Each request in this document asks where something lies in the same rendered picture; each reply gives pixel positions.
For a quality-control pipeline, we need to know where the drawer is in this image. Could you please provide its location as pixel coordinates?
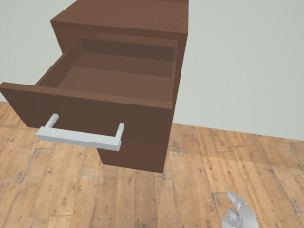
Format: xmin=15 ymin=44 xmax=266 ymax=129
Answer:
xmin=0 ymin=36 xmax=178 ymax=146

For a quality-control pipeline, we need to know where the right robot hand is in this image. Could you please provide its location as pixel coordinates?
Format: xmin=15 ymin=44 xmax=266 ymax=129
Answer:
xmin=222 ymin=191 xmax=259 ymax=228

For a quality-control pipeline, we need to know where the handle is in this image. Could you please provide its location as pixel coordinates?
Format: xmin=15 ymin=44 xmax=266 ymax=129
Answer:
xmin=36 ymin=113 xmax=124 ymax=151

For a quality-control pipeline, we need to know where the cabinet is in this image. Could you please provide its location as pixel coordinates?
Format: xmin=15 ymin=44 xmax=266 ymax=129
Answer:
xmin=50 ymin=0 xmax=189 ymax=174

